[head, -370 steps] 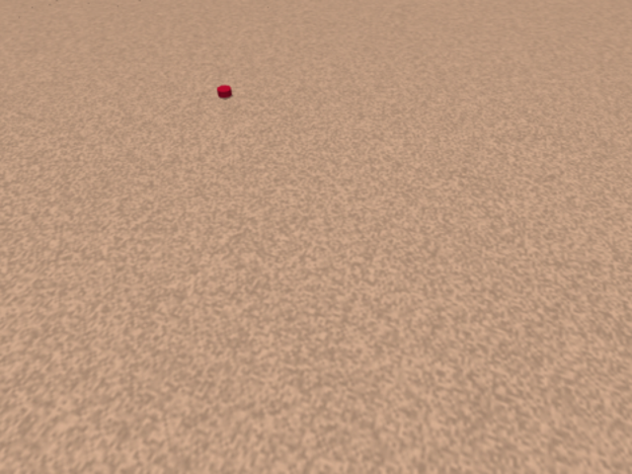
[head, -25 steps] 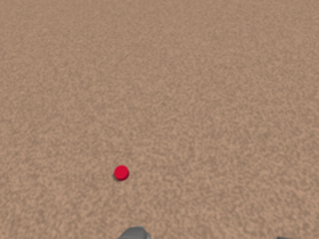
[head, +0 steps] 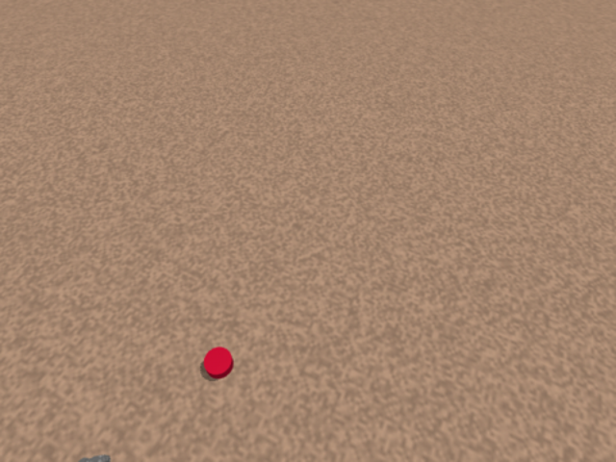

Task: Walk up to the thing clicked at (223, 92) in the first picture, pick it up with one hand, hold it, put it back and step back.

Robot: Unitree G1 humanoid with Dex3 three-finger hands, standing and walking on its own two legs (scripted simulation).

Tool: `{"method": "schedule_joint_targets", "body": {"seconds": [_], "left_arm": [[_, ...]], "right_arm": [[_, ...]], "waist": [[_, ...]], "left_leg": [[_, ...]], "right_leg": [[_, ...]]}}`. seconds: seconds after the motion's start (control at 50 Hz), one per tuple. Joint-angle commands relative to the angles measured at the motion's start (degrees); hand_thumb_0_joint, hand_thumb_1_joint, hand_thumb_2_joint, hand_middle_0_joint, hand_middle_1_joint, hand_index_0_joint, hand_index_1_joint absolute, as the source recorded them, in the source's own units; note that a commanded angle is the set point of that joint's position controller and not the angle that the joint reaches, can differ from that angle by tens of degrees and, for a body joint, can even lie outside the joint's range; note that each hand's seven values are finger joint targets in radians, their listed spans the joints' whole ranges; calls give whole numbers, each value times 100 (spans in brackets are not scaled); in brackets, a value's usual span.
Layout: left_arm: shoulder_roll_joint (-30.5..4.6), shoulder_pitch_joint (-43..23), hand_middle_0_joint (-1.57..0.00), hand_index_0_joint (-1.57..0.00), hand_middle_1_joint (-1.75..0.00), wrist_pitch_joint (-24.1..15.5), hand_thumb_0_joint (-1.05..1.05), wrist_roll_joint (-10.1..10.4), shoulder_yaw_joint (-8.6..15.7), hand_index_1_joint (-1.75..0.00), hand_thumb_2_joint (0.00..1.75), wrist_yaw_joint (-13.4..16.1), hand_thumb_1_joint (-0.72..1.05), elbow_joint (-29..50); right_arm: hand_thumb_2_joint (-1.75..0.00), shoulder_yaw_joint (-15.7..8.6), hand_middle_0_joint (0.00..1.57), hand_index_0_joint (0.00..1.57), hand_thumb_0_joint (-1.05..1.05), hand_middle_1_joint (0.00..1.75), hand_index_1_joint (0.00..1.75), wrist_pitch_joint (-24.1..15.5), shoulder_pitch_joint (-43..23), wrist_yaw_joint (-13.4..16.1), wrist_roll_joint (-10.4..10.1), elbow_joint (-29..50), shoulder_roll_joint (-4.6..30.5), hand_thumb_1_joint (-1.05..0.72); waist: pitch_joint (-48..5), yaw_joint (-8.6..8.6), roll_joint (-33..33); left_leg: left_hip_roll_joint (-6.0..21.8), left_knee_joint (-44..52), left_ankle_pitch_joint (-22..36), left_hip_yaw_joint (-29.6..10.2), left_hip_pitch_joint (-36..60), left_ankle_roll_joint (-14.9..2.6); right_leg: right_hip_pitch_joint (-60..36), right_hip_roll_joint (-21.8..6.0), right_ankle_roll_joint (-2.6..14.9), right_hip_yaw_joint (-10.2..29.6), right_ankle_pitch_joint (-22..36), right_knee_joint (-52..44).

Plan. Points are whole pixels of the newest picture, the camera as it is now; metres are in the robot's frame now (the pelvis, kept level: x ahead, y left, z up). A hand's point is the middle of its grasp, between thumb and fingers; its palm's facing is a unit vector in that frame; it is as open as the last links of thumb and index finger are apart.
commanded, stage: walk up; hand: left
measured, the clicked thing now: (218, 362) +0.50 +0.29 -0.74
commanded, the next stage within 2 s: stand in 0.92 s
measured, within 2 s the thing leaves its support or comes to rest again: neither
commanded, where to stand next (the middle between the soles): +0.10 +0.04 m, yaw +0 degrees
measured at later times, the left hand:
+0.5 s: hand out of the picture +0.09 +0.26 -0.13, palm faces -0.02 -0.93 -0.37, open 7.4 cm
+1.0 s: hand out of the picture +0.09 +0.25 -0.14, palm faces -0.02 -0.93 -0.36, open 7.4 cm
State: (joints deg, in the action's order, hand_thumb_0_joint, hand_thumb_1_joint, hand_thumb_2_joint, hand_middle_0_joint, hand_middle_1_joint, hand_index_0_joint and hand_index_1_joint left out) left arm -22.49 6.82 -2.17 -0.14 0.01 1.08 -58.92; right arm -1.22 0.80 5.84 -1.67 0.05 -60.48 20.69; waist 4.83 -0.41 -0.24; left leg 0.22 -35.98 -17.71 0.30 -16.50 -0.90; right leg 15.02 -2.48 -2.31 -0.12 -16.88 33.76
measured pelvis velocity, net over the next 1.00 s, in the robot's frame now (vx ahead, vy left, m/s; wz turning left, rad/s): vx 0.01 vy -0.01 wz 0.00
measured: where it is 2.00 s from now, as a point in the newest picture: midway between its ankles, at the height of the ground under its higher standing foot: outside the picture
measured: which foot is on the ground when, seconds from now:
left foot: down 0.00-1.00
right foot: down 0.00-1.00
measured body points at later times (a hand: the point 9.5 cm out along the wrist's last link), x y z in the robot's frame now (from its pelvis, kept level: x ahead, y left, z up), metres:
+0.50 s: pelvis +0.00 -0.01 +0.02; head +0.02 -0.01 +0.47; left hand +0.09 +0.30 -0.11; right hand +0.10 -0.31 -0.11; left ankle +0.02 +0.11 -0.73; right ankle +0.01 -0.15 -0.73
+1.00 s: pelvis +0.01 -0.01 +0.02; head +0.02 -0.01 +0.47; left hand +0.09 +0.30 -0.11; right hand +0.09 -0.31 -0.11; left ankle +0.02 +0.11 -0.73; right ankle +0.01 -0.15 -0.73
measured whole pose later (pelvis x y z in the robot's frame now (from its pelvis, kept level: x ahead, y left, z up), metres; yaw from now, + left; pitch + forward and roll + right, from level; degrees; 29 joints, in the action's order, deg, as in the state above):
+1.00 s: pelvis +0.01 -0.01 +0.02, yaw +0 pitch -2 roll +0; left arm -20.4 5.0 -0.8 -0.6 0.5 0.2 -65.9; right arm -1.3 0.3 4.9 -1.3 0.3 -66.0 19.7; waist 2.8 0.1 -0.2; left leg -0.1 -18.6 -9.5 0.4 -7.2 -0.1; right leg 6.8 -2.8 -2.2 -0.4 -10.0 18.6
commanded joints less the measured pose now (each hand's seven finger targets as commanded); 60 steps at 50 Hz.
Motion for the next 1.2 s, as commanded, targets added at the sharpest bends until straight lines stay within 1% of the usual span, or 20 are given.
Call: {"method": "schedule_joint_targets", "body": {"seconds": [0.0, 0.02, 0.1, 0.12, 0.16, 0.26, 0.34, 0.42, 0.44, 0.52, 0.54, 0.68, 0.74, 0.82, 0.88, 0.9, 0.94, 1.0, 1.12, 1.18], "left_arm": [[-1226, -147, -20, -20, -30, -143, 0, 55, 272, -30, 90, 71, 90, 127], [-1212, -216, -20, -20, -30, -132, 0, 58, 260, -30, 90, 74, 90, 87], [-1165, -383, -20, -20, -30, -84, 0, 43, 209, -30, 90, 56, 90, -100], [-1171, -357, -20, -20, -30, -85, 0, 31, 198, -30, 90, 53, 90, -140], [-1181, -522, -20, -20, -30, -73, 0, 20, 202, -30, 90, 38, 90, -190], [-1133, -610, -20, -20, -30, -67, 0, -9, 198, -30, 90, 10, 90, -313], [-1135, -622, -20, -20, -30, -85, 0, -26, 222, -30, 90, 2, 90, -398], [-1122, -649, -20, -20, -30, -67, 0, -46, 231, -30, 90, -3, 90, -416], [-1106, -606, -20, -20, -30, -71, 0, -45, 230, -30, 90, -4, 90, -424], [-1103, -640, -20, -20, -30, -72, 0, -59, 252, -30, 90, -5, 90, -408], [-1104, -578, -20, -20, -30, -67, 0, -61, 254, -30, 90, -7, 90, -404], [-1071, -518, -20, -20, -30, -59, 0, -68, 272, -30, 90, -6, 90, -420], [-1066, -572, -20, -20, -30, -39, 0, -84, 276, -30, 90, 2, 90, -403], [-1051, -535, -20, -20, -30, -35, 0, -89, 284, -30, 90, -3, 90, -395], [-1033, -470, -20, -20, -30, -40, 0, -79, 279, -30, 90, -3, 90, -393], [-931, -459, -20, -20, -30, -16, 0, -35, 260, -30, 90, -23, 90, -376], [-919, -460, -20, -20, -30, 5, 0, -23, 268, -30, 90, -34, 90, -333], [-950, -409, -20, -20, -30, 27, 0, -28, 282, -30, 90, -45, 90, -313], [-946, -409, -20, -20, -30, 32, 0, -29, 279, -30, 90, -64, 90, -282], [-966, -408, -20, -20, -30, 13, 0, -38, 280, -30, 90, -59, 90, -251]], "right_arm": [[-90, -250, 20, 20, 0, 30, 30, -192, -446, 125, -2, 234, 1309, -90], [-90, -254, 20, 20, 0, 30, 30, -188, -443, 130, -10, 185, 1303, -90], [-90, -265, 20, 20, 0, 30, 30, -146, -556, 116, -18, 59, 1268, -90], [-90, -270, 20, 20, 0, 30, 30, -139, -612, 112, -14, 33, 1266, -90], [-90, -269, 20, 20, 0, 30, 30, -127, -568, 101, -1, -31, 1233, -90], [-90, -247, 20, 20, 0, 30, 30, -129, -645, 83, 1, -137, 1228, -90], [-90, -239, 20, 20, 0, 30, 30, -135, -602, 85, -4, -197, 1191, -90], [-90, -262, 20, 20, 0, 30, 30, -118, -596, 86, 14, -204, 1216, -90], [-90, -251, 20, 20, 0, 30, 30, -114, -616, 82, 11, -202, 1191, -90], [-90, -261, 20, 20, 0, 30, 30, -118, -539, 91, 28, -218, 1198, -90], [-90, -263, 20, 20, 0, 30, 30, -121, -580, 92, 32, -193, 1208, -90], [-90, -274, 20, 20, 0, 30, 30, -122, -510, 103, 27, -199, 1176, -90], [-90, -285, 20, 20, 0, 30, 30, -110, -499, 112, 43, -207, 1188, -90], [-90, -279, 20, 20, 0, 30, 30, -111, -456, 104, 37, -190, 1166, -90], [-90, -274, 20, 20, 0, 30, 30, -115, -449, 106, 42, -183, 1158, -90], [-90, -190, 20, 20, 0, 30, 30, -184, -437, 128, 38, -171, 976, -90], [-90, -199, 20, 20, 0, 30, 30, -227, -431, 153, 50, -196, 1090, -90], [-90, -179, 20, 20, 0, 30, 30, -240, -401, 178, 50, -207, 1097, -90], [-90, -179, 20, 20, 0, 30, 30, -252, -411, 183, 44, -199, 1100, -90], [-90, -181, 20, 20, 0, 30, 30, -259, -387, 174, 42, -189, 1072, -90]], "waist": [[-936, -67, 442], [-1013, -49, 394], [-839, -31, 286], [-878, -38, 221], [-751, 32, 117], [-671, 32, 80], [-793, 53, -48], [-659, 72, -35], [-652, 40, -44], [-737, 78, -24], [-735, 45, 33], [-734, 44, 2], [-620, 71, 4], [-586, 51, 13], [-632, 37, 88], [-650, 68, -208], [-738, 46, -60], [-798, 54, 47], [-687, 58, 55], [-735, 70, 43]], "left_leg": [[671, 1122, 1926, -731, 448, -202], [692, 1142, 2086, -712, 587, -211], [694, 1450, 1484, -711, 566, -174], [680, 1471, 1435, -670, 675, -165], [631, 1647, 1121, -632, 607, -117], [658, 1885, 917, -637, 770, -98], [618, 1800, 1446, -511, 1012, -48], [617, 1906, 1195, -511, 992, -42], [620, 1913, 1192, -512, 1057, -42], [612, 1937, 1228, -488, 1045, -26], [619, 1953, 1226, -489, 1066, -31], [647, 1943, 1429, -500, 1124, -40], [627, 2009, 1198, -513, 971, -39], [635, 2031, 1099, -537, 953, -47], [650, 2025, 1230, -550, 1014, -43], [703, 2043, 1534, -609, 1027, -26], [721, 2009, 1849, -560, 1119, 2], [709, 2012, 1830, -516, 1116, 1], [723, 2092, 1628, -532, 1060, 37], [738, 2056, 1768, -536, 1086, 33]], "right_leg": [[-710, -383, 400, 360, 1527, -565], [-723, -379, 379, 335, 1570, -639], [-770, -395, 350, 326, 1202, -1009], [-770, -433, 353, 351, 1220, -1104], [-771, -452, 336, 397, 1075, -1260], [-683, -462, 299, 400, 904, -1528], [-769, -540, 287, 438, 1269, -1663], [-681, -522, 267, 413, 1016, -1773], [-622, -529, 260, 434, 966, -1794], [-763, -555, 271, 424, 1134, -1780], [-734, -550, 264, 402, 1172, -1752], [-780, -541, 272, 390, 1162, -1781], [-777, -526, 260, 370, 1117, -1792], [-768, -519, 272, 378, 943, -1826], [-775, -489, 255, 358, 1003, -1828], [-848, -494, 239, 398, 1313, -1771], [-933, -510, 239, 412, 1495, -1719], [-1034, -523, 224, 418, 1585, -1738], [-994, -509, 235, 413, 1333, -1768], [-1048, -524, 233, 396, 1446, -1770]]}}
